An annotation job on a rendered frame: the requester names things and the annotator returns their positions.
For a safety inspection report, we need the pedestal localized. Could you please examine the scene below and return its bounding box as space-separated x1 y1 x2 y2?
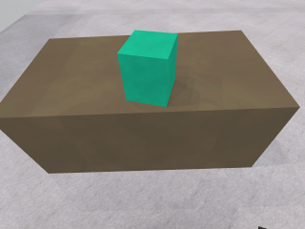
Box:
0 30 300 174

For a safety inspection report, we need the carton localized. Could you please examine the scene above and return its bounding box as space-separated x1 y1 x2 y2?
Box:
117 30 178 107

